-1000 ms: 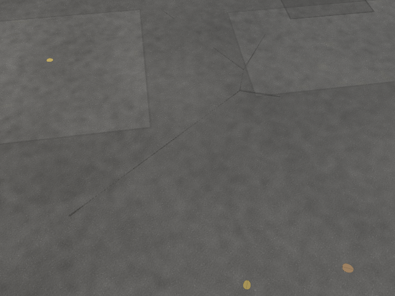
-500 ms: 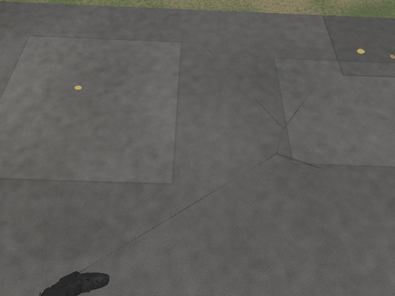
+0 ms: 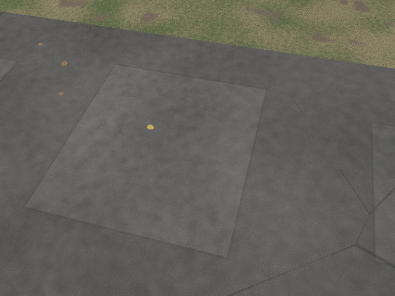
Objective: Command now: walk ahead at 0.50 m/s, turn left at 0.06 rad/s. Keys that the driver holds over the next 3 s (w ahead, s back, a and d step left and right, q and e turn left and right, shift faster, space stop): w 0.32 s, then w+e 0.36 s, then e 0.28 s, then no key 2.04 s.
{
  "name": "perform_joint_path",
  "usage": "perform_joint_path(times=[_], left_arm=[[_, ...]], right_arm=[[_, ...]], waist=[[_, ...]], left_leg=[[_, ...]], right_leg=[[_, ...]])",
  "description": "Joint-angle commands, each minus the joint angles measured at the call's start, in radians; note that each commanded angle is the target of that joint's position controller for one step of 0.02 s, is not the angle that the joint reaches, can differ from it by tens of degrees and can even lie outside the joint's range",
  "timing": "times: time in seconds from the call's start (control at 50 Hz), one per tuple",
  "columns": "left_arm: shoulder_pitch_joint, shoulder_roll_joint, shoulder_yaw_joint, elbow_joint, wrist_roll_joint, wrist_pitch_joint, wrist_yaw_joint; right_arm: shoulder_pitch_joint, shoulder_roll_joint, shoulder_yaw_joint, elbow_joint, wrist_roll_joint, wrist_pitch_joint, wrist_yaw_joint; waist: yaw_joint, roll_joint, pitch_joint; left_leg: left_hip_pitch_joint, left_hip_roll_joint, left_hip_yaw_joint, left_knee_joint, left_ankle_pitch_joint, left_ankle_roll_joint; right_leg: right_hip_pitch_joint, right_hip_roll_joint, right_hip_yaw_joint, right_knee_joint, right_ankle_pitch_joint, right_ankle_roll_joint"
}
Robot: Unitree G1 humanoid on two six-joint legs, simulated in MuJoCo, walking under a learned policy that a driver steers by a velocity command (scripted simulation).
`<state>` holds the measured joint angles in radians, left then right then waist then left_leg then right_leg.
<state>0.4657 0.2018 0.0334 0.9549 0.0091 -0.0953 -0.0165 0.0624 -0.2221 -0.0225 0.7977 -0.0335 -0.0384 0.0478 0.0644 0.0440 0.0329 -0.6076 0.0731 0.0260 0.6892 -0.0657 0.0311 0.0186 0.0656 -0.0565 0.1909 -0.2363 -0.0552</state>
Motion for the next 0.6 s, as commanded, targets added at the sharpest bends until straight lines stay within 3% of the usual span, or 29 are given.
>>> perform_joint_path(times=[0.02,0.08,0.1,0.12,0.14,0.16,0.18,0.2,0.22,0.24,0.26,0.32,0.42,0.52,0.56,0.6], left_arm=[[0.032,0.162,0.032,-0.030,0.003,-0.007,0.008],[0.014,0.179,0.035,-0.019,0.006,0.003,0.017],[0.004,0.181,0.035,-0.016,0.003,0.010,0.018],[0.003,0.163,0.028,-0.024,-0.001,0.012,0.018],[0.020,0.093,0.007,-0.073,-0.019,0.011,0.015],[0.101,0.078,0.011,-0.066,-0.023,0.016,0.016],[0.009,0.154,0.032,-0.065,0.003,0.025,0.020],[-0.050,0.133,0.029,-0.083,0.004,0.019,0.011],[-0.070,0.114,0.025,-0.081,0.003,0.020,0.006],[-0.065,0.108,0.026,-0.074,0.016,0.031,0.001],[-0.046,0.093,0.023,-0.063,0.025,0.043,-0.006],[-0.092,0.086,0.026,-0.072,0.029,0.061,-0.019],[-0.264,0.086,0.027,-0.116,0.012,0.070,-0.022],[-0.399,0.064,0.009,-0.160,0.017,0.062,-0.027],[-0.455,0.056,0.002,-0.184,0.020,0.059,-0.030],[-0.464,0.059,0.002,-0.197,0.021,0.055,-0.032]], right_arm=[[-0.105,-0.058,-0.006,-0.087,0.005,-0.017,-0.005],[-0.032,-0.081,-0.018,-0.067,-0.001,-0.026,-0.017],[0.087,-0.093,-0.028,-0.025,-0.006,-0.034,-0.025],[0.244,-0.133,-0.044,0.025,-0.022,-0.045,-0.035],[0.395,-0.228,-0.067,0.040,-0.046,-0.050,-0.049],[0.403,-0.273,-0.083,0.054,-0.019,-0.037,-0.043],[0.319,-0.204,-0.070,0.048,0.014,-0.029,-0.038],[0.234,-0.146,-0.054,0.037,0.019,-0.032,-0.034],[0.191,-0.109,-0.044,0.035,0.016,-0.038,-0.031],[0.183,-0.093,-0.039,0.044,0.019,-0.044,-0.034],[0.186,-0.083,-0.036,0.055,0.021,-0.050,-0.036],[0.251,-0.107,-0.042,0.092,0.030,-0.070,-0.038],[0.345,-0.106,-0.040,0.133,0.020,-0.072,-0.045],[0.386,-0.096,-0.029,0.159,0.018,-0.077,-0.058],[0.422,-0.098,-0.027,0.179,0.015,-0.074,-0.067],[0.426,-0.114,-0.028,0.190,0.012,-0.069,-0.076]], waist=[[-0.015,-0.134,0.041],[-0.063,-0.134,0.006],[-0.117,-0.113,-0.056],[-0.172,-0.080,-0.154],[-0.206,0.074,-0.294],[-0.162,0.207,-0.350],[-0.138,0.053,-0.201],[-0.109,0.031,-0.085],[-0.081,0.016,-0.041],[-0.058,0.028,-0.014],[-0.039,0.035,-0.015],[-0.030,0.014,-0.004],[-0.072,0.003,0.050],[-0.101,0.011,0.074],[-0.118,0.008,0.087],[-0.109,0.017,0.078]], left_leg=[[0.053,-0.031,0.039,-0.086,-0.001,0.018],[0.190,-0.078,0.052,-0.164,-0.092,0.061],[0.339,-0.109,0.068,-0.232,-0.072,0.083],[0.571,-0.060,0.014,-0.241,-0.066,0.115],[0.846,0.221,-0.322,-0.268,-0.162,0.189],[0.929,0.370,-0.681,-0.389,-0.160,0.281],[0.807,0.304,-0.581,-0.407,-0.237,0.246],[0.661,0.259,-0.451,-0.447,-0.199,0.221],[0.570,0.207,-0.361,-0.487,-0.142,0.189],[0.505,0.169,-0.294,-0.512,-0.084,0.168],[0.468,0.145,-0.246,-0.534,-0.046,0.157],[0.472,0.126,-0.183,-0.569,0.066,0.170],[0.540,0.120,-0.065,-0.601,0.128,0.135],[0.607,0.119,0.051,-0.586,0.282,0.098],[0.669,0.135,0.082,-0.558,0.366,0.094],[0.728,0.151,0.112,-0.490,0.538,0.086]], right_leg=[[-0.021,-0.278,0.122,-0.017,0.484,-0.118],[0.034,-0.293,0.106,0.118,0.711,-0.096],[0.024,-0.265,0.076,0.263,0.788,-0.081],[-0.090,-0.224,0.044,0.456,0.676,-0.061],[-0.352,-0.142,-0.014,0.788,0.266,-0.027],[-0.586,-0.007,0.024,1.021,-0.309,-0.016],[-0.660,-0.077,0.103,1.061,-0.232,-0.029],[-0.658,-0.111,0.103,1.021,-0.143,-0.031],[-0.618,-0.141,0.097,0.968,-0.091,-0.028],[-0.578,-0.157,0.090,0.931,-0.071,-0.017],[-0.539,-0.165,0.084,0.911,-0.053,-0.006],[-0.578,-0.173,0.060,0.877,0.011,0.017],[-0.729,-0.157,0.092,0.759,0.164,0.030],[-0.702,-0.122,0.021,0.555,0.270,0.010],[-0.697,-0.113,-0.021,0.483,0.251,-0.010],[-0.656,-0.085,-0.058,0.429,0.185,-0.040]])
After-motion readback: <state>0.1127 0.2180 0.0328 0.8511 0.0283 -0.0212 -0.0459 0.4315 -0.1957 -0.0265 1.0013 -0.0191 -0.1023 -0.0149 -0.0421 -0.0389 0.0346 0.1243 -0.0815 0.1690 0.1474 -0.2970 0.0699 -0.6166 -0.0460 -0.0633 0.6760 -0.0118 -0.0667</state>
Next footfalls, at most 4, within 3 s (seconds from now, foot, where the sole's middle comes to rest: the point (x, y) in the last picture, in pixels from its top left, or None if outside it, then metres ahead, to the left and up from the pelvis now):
0.12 left None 0.23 0.11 -0.78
0.70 right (241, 283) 0.52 -0.06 -0.78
1.26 left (207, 235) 0.68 0.06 -0.78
1.58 right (255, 281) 0.53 -0.11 -0.78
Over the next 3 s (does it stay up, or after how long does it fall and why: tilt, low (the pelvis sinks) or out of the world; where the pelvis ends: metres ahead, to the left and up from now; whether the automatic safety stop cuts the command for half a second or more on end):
stays up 0.58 -0.03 0.00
